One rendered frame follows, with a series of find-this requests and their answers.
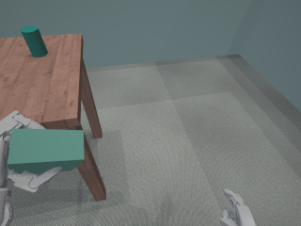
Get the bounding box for table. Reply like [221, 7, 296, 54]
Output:
[0, 33, 106, 202]

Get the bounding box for left robot hand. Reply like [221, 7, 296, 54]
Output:
[0, 110, 63, 194]

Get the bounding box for sponge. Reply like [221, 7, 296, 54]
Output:
[8, 128, 85, 174]

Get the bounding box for left robot forearm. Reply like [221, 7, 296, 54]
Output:
[0, 187, 13, 226]

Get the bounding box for right robot hand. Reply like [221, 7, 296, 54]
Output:
[220, 188, 257, 226]

